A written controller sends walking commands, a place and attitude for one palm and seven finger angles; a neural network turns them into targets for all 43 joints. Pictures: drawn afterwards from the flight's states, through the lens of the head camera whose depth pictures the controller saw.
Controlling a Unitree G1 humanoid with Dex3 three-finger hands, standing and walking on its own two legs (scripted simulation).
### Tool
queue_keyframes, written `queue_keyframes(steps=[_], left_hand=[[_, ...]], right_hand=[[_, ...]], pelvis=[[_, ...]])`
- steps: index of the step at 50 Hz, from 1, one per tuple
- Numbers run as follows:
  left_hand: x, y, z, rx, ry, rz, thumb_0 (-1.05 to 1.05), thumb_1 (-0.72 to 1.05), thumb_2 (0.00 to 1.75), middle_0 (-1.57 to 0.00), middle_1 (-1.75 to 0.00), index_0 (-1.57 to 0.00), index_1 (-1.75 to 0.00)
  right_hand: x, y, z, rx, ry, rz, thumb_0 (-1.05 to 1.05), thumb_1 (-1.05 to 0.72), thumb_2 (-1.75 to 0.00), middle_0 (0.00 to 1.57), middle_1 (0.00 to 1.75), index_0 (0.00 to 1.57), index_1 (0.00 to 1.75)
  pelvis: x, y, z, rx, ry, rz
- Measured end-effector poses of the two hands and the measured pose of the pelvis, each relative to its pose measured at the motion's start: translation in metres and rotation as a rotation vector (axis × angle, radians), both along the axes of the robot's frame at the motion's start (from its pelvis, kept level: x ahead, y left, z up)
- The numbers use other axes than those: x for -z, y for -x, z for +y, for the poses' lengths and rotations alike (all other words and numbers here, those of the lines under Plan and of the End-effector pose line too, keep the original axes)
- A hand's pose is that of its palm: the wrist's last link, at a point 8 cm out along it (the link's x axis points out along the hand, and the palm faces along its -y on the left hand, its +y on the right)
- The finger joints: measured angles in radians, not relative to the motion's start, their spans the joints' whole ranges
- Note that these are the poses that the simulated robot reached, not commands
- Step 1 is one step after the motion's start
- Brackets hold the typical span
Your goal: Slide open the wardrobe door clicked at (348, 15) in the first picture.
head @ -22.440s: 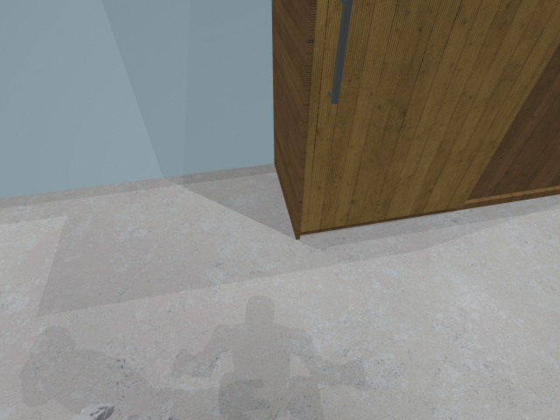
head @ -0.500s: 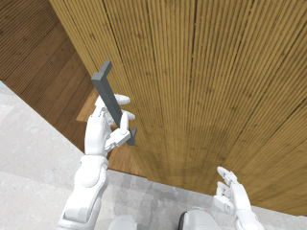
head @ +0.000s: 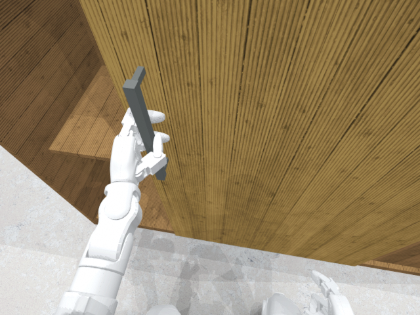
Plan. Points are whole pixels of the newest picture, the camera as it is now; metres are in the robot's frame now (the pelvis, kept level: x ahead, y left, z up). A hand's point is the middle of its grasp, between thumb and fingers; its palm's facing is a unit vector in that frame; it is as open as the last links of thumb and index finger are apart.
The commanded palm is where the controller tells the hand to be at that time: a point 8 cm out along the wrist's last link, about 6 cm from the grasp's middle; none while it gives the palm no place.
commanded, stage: step sideways, sliding the door along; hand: left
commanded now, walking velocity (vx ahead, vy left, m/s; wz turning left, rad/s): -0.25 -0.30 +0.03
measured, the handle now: (152, 134) +0.39 +0.19 +0.08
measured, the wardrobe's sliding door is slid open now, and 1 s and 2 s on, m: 0.40 0.69 0.70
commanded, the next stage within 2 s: stop walking and hold the door there in 1.30 s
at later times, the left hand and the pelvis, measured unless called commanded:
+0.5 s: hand (235, 163) +0.34 +0.03 +0.09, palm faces +0.32 -0.95 -0.06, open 6.0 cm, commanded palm +0.31 +0.00 +0.09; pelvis -0.02 -0.18 -0.01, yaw +2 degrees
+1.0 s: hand (333, 178) +0.34 -0.14 +0.09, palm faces +0.28 -0.96 -0.07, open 6.0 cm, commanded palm +0.31 -0.16 +0.09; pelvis -0.01 -0.33 +0.00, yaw +3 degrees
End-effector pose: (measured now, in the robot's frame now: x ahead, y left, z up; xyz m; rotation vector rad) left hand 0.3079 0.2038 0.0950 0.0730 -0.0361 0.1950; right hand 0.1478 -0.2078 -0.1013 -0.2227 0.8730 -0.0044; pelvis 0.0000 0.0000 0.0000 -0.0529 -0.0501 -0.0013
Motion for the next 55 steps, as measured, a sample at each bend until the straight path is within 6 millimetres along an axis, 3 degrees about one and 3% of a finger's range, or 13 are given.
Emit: queue_keyframes(steps=[6,12,15,23,30,37,40,48,52,55], left_hand=[[0.001,0.0,-0.03,-0.141,-0.058,-0.018,0.01,0.8,0.87,-0.38,-1.38,-0.18,-1.36],[-0.001,0.001,-0.061,-0.181,-0.032,0.015,0.01,0.81,0.86,-0.33,-1.29,-0.17,-1.38],[0.001,0.0,-0.075,-0.138,-0.008,-0.021,0.02,0.82,0.87,-0.33,-1.3,-0.18,-1.38],[0.0,0.0,-0.12,-0.117,0.013,-0.013,0.02,0.83,0.86,-0.31,-1.35,-0.17,-1.37],[0.001,-0.001,-0.165,-0.192,-0.034,-0.025,0.01,0.81,0.87,-0.38,-1.33,-0.16,-1.36],[-0.001,0.0,-0.211,-0.193,-0.02,-0.006,0.01,0.81,0.86,-0.35,-1.28,-0.17,-1.38],[0.002,-0.001,-0.229,-0.132,0.001,-0.043,0.02,0.82,0.86,-0.35,-1.31,-0.16,-1.38],[0.0,-0.001,-0.281,-0.078,-0.008,-0.019,0.02,0.83,0.86,-0.32,-1.37,-0.17,-1.36],[0.0,-0.001,-0.306,-0.113,-0.017,-0.02,0.02,0.82,0.87,-0.34,-1.36,-0.18,-1.36],[0.0,-0.002,-0.312,-0.228,-0.02,-0.026,0.02,0.81,0.87,-0.37,-1.34,-0.16,-1.35]], right_hand=[[0.028,-0.016,-0.052,-0.011,-0.084,-0.039,0.01,-0.9,-0.9,0.21,0.3,0.2,0.3],[0.021,-0.027,-0.106,0.042,0.002,-0.048,0.01,-0.9,-0.9,0.21,0.3,0.2,0.3],[0.016,-0.028,-0.127,0.046,0.055,-0.072,0.01,-0.9,-0.9,0.2,0.3,0.2,0.3],[0.004,-0.023,-0.158,-0.059,0.02,-0.022,0.01,-0.9,-0.9,0.2,0.3,0.2,0.3],[0.028,-0.036,-0.201,-0.065,-0.078,-0.042,0.01,-0.9,-0.9,0.21,0.3,0.2,0.3],[0.021,-0.038,-0.256,-0.002,0.006,-0.036,0.01,-0.9,-0.9,0.21,0.3,0.2,0.3],[0.016,-0.035,-0.274,0.007,0.05,-0.047,0.01,-0.9,-0.9,0.2,0.3,0.2,0.3],[0.002,-0.029,-0.302,-0.08,0.003,-0.03,0.01,-0.9,-0.9,0.2,0.3,0.2,0.3],[0.01,-0.037,-0.323,-0.086,-0.054,-0.055,0.01,-0.9,-0.9,0.21,0.3,0.2,0.3],[0.023,-0.046,-0.345,-0.083,-0.098,-0.071,0.01,-0.9,-0.9,0.21,0.3,0.2,0.3]], pelvis=[[0.014,0.009,-0.064,-0.022,-0.005,0.002],[0.002,0.023,-0.089,-0.047,-0.076,0.073],[0.011,0.027,-0.1,-0.064,-0.046,0.077],[0.004,0.026,-0.159,-0.047,-0.023,0.032],[0.02,0.013,-0.226,-0.059,-0.012,0.005],[0.004,0.019,-0.25,-0.088,-0.075,0.062],[0.011,0.021,-0.258,-0.091,-0.046,0.06],[0.003,0.016,-0.31,-0.053,-0.015,0.028],[0.009,0.009,-0.347,-0.046,-0.015,0.019],[0.018,0.005,-0.377,-0.056,-0.011,0.007]])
